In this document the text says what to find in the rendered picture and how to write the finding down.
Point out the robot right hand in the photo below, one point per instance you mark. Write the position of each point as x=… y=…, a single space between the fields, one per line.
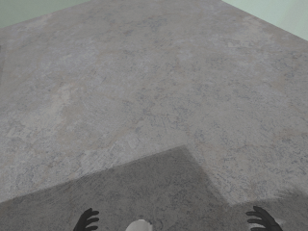
x=266 y=220

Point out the left robot thigh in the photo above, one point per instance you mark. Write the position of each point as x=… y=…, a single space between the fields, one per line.
x=140 y=225

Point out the robot left hand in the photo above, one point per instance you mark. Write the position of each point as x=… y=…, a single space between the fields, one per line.
x=83 y=221

